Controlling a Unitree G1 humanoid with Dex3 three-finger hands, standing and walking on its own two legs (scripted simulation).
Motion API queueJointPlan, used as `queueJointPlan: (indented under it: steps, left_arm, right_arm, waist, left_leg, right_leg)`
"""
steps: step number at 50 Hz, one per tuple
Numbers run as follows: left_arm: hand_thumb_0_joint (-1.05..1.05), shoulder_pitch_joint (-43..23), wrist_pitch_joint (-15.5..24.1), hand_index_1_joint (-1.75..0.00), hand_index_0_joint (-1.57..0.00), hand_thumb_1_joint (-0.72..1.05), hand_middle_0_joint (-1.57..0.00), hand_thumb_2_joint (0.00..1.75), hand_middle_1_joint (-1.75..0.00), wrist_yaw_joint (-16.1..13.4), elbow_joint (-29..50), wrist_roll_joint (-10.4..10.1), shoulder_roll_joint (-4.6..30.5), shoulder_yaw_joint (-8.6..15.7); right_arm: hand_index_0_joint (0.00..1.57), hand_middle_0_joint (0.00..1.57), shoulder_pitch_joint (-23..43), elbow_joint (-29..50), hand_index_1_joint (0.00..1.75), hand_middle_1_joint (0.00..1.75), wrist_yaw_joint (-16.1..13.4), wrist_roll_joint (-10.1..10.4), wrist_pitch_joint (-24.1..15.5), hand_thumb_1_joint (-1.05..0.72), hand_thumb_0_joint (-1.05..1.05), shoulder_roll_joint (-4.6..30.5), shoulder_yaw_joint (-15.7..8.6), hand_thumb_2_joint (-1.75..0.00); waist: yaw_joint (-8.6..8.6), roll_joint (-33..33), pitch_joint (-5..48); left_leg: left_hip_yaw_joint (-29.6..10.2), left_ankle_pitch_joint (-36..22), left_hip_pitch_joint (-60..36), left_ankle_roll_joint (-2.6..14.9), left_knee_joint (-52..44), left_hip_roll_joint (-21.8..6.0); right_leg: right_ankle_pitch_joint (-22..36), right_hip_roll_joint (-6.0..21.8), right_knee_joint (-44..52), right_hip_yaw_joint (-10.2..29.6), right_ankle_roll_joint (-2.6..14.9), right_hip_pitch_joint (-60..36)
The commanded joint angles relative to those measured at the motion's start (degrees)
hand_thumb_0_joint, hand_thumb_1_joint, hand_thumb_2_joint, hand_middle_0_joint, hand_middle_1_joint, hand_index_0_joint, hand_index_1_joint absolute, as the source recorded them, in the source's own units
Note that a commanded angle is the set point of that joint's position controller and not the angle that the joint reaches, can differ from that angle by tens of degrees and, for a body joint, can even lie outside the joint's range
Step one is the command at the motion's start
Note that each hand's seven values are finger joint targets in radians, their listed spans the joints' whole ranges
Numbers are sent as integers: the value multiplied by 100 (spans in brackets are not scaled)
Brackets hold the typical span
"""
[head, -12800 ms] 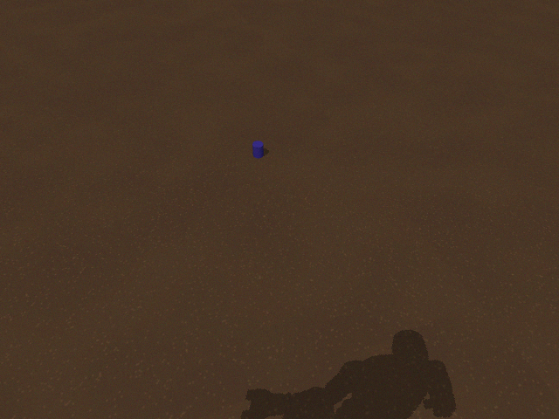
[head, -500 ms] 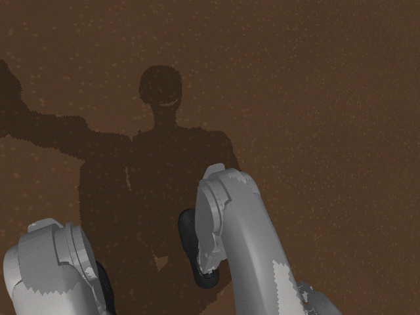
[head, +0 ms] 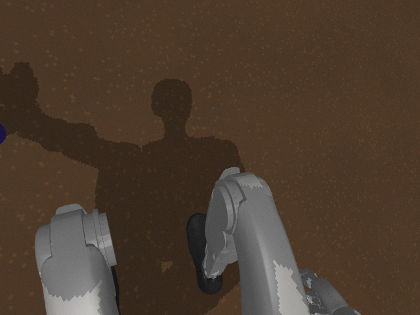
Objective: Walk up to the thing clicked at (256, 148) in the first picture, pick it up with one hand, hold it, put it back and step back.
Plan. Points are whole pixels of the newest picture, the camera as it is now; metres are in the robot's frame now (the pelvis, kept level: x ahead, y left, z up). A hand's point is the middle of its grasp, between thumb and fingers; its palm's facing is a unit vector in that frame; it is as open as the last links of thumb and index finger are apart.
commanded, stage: rest palm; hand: left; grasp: from above
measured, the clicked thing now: out of the picture +0.49 +0.33 -0.29
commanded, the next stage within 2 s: close in 1.02 s
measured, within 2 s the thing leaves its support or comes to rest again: neither
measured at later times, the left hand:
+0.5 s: hand out of the picture +0.47 +0.32 -0.22, palm faces -0.48 -0.10 -0.87, open 13.8 cm
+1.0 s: hand out of the picture +0.47 +0.33 -0.25, palm faces -0.48 -0.12 -0.87, open 13.6 cm
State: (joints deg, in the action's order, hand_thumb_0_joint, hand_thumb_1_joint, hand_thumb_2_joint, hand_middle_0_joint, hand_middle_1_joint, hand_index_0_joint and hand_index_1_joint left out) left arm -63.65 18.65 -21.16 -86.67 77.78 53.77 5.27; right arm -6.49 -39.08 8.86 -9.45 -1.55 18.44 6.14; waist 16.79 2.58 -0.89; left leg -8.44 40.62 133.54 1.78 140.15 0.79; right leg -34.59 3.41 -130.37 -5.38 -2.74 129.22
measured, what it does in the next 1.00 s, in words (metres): stands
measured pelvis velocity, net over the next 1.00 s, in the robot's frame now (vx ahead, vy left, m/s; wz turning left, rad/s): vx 0.00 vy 0.00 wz -0.06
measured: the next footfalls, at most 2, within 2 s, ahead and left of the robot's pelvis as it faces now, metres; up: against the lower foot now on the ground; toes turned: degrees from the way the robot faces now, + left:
none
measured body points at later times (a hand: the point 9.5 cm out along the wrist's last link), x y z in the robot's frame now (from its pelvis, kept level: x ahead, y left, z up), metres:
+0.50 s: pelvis +0.00 +0.00 -0.01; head +0.27 +0.10 +0.32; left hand +0.49 +0.33 -0.17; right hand +0.01 -0.27 -0.07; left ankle +0.07 +0.11 -0.29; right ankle +0.12 -0.14 -0.29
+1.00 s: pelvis +0.00 +0.00 -0.02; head +0.29 +0.10 +0.31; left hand +0.49 +0.33 -0.20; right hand +0.03 -0.27 -0.07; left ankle +0.07 +0.11 -0.29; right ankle +0.12 -0.14 -0.29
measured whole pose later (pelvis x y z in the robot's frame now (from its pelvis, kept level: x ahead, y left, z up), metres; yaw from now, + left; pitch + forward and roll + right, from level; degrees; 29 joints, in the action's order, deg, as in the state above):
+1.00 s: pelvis +0.00 +0.00 -0.02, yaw -3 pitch +29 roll -14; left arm -61.2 16.8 -26.6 -95.0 77.2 63.3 11.7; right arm -8.3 -34.7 11.8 -12.9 -7.7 20.7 13.6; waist 21.8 6.1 -10.0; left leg -12.0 41.3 134.8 1.4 145.5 0.1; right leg -33.2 1.7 -133.1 -7.9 -3.3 130.0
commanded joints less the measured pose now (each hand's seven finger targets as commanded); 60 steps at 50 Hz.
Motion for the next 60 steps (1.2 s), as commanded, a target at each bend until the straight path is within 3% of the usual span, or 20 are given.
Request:
queueJointPlan:
  steps: [1,3,4,7,11,12,13,16,17,21,27,30,35,36,41,46,49,52,58,60]
  left_arm:
    - [0,-1608,-375,-99,-14,-45,-12,95,-101,-322,277,59,1475,227]
    - [0,-1264,-496,-99,-13,-45,-10,93,-103,-272,79,17,1416,209]
    - [0,-1236,-521,-100,-12,-46,-9,93,-104,-228,233,-8,1448,217]
    - [0,-1211,-545,-102,-8,-49,-6,95,-105,-109,667,-192,1676,378]
    - [0,-1328,-378,-103,-8,-51,-6,98,-104,-55,576,-316,1643,350]
    - [0,-1379,-285,-103,-8,-50,-8,100,-104,-79,532,-308,1798,459]
    - [0,-1329,-208,-103,-8,-51,-7,100,-103,-74,434,-285,1707,356]
    - [0,-1483,64,-104,-9,-50,-8,100,-105,-231,412,-221,1982,438]
    - [0,-1520,120,-104,-9,-49,-7,100,-106,-277,393,-168,1985,396]
    - [0,-1575,249,-103,-8,-50,-7,101,-104,-642,206,-7,2134,413]
    - [0,-1468,22,-104,-8,-49,-8,104,-104,-1038,-113,159,2265,451]
    - [0,-1389,-175,-104,-8,-49,-8,105,-104,-1126,-203,134,2279,477]
    - [0,-1243,-419,-103,-8,-50,-7,101,-104,-1065,-201,-22,2180,466]
    - [0,-1164,-435,-103,-7,-50,-6,101,-104,-1067,-123,-65,2332,606]
    - [0,-1067,-435,-104,-8,-49,-7,101,-105,-892,-112,-121,2443,785]
    - [0,-1122,-219,-107,-9,-47,-8,104,-109,-757,-91,-152,2376,683]
    - [0,-1117,-59,-109,-9,-46,-8,105,-110,-759,-38,-102,2487,699]
    - [0,-1084,43,-107,-9,-46,-7,103,-109,-835,-197,-77,2356,575]
    - [0,-1176,113,-107,-14,-38,-12,105,-109,-1168,-286,73,2555,526]
    - [0,-1231,49,-107,-16,-34,-13,102,-110,-1242,-286,120,2367,372]
  right_arm:
    - [20,20,-1532,-84,30,30,5,62,59,-90,0,1621,-403,-89]
    - [20,20,-1509,47,30,30,31,84,45,-90,0,1610,-359,-89]
    - [20,20,-1486,114,30,30,47,98,32,-90,0,1633,-359,-89]
    - [20,20,-1512,220,30,30,66,142,-1,-90,0,1618,-369,-90]
    - [20,20,-1535,273,30,30,59,123,-35,-90,0,1661,-276,-90]
    - [20,20,-1512,319,30,30,30,88,-45,-90,0,1755,-256,-90]
    - [20,20,-1642,166,30,30,32,64,-47,-90,0,1711,-202,-90]
    - [20,20,-1643,103,30,30,15,-19,-93,-90,0,1748,-107,-90]
    - [20,20,-1683,135,30,30,30,-51,-121,-90,0,1713,-66,-90]
    - [20,20,-1653,75,30,30,12,-169,-179,-89,0,1758,19,-90]
    - [20,20,-1597,64,30,30,61,-266,-382,-90,0,1847,108,-90]
    - [20,20,-1541,80,30,30,127,-284,-487,-90,0,1868,113,-90]
    - [20,20,-1515,117,30,30,193,-263,-606,-90,0,1949,103,-90]
    - [20,20,-1439,201,30,30,197,-257,-612,-90,0,1987,103,-90]
    - [20,20,-1550,245,30,30,243,-243,-601,-90,0,2098,65,-90]
    - [20,20,-1514,281,30,30,245,-273,-591,-90,0,2075,132,-90]
    - [20,20,-1526,326,30,30,233,-321,-561,-90,0,2134,156,-90]
    - [20,20,-1496,308,30,30,250,-382,-549,-90,0,2097,210,-90]
    - [20,20,-1339,261,30,30,260,-410,-599,-89,0,2064,299,-90]
    - [20,20,-1304,287,30,30,268,-419,-651,-89,0,2074,292,-90]
  waist:
    - [296,-2627,3553]
    - [264,-2518,3517]
    - [304,-2499,3524]
    - [181,-2521,3819]
    - [438,-2130,3415]
    - [483,-1917,3351]
    - [507,-2051,3279]
    - [463,-2198,3348]
    - [543,-2312,3375]
    - [602,-2446,3398]
    - [649,-2718,3224]
    - [645,-2738,3240]
    - [673,-2763,3109]
    - [601,-2793,3247]
    - [715,-2692,3017]
    - [814,-2511,2821]
    - [830,-2456,2875]
    - [839,-2527,2851]
    - [756,-2682,2860]
    - [807,-2686,2850]
  left_leg:
    - [199,-1573,-3382,-128,-1803,6]
    - [242,-1618,-3322,-103,-1772,17]
    - [274,-1619,-3302,-92,-1748,22]
    - [334,-1659,-3319,-72,-1687,25]
    - [397,-1207,-2726,-5,-1523,26]
    - [356,-1133,-2604,-3,-1444,35]
    - [377,-1140,-2701,-18,-1447,39]
    - [314,-1023,-2813,-56,-1405,7]
    - [364,-990,-2942,-49,-1369,-5]
    - [300,-1048,-3109,-80,-1313,-55]
    - [244,-1350,-3246,-127,-1254,-102]
    - [235,-1424,-3132,-119,-1214,-112]
    - [185,-1561,-3062,-138,-1191,-125]
    - [162,-1678,-3102,-142,-1220,-124]
    - [139,-1693,-2987,-147,-1122,-132]
    - [162,-1257,-2762,-101,-1031,-134]
    - [134,-1328,-2818,-110,-1012,-134]
    - [19,-1369,-3000,-167,-1058,-169]
    - [17,-1261,-2976,-154,-1105,-186]
    - [72,-1405,-3068,-150,-1053,-181]
  right_leg:
    - [1215,-261,814,-558,408,-1285]
    - [1251,-263,833,-541,402,-1430]
    - [1252,-263,848,-511,399,-1455]
    - [1304,-250,879,-435,404,-1708]
    - [973,-297,1015,-443,400,-1808]
    - [881,-299,1030,-477,418,-1751]
    - [863,-305,1037,-482,404,-1781]
    - [750,-332,995,-541,408,-1774]
    - [751,-351,979,-519,391,-1822]
    - [851,-395,888,-598,385,-1757]
    - [1117,-420,692,-668,380,-1613]
    - [1223,-451,645,-700,386,-1704]
    - [1336,-427,597,-740,376,-1705]
    - [1410,-432,602,-761,379,-1826]
    - [1343,-413,616,-763,400,-1817]
    - [1064,-441,732,-762,388,-1895]
    - [1079,-448,748,-801,378,-1978]
    - [1071,-463,666,-883,375,-1821]
    - [1070,-507,610,-882,359,-1852]
    - [1230,-520,600,-862,343,-1872]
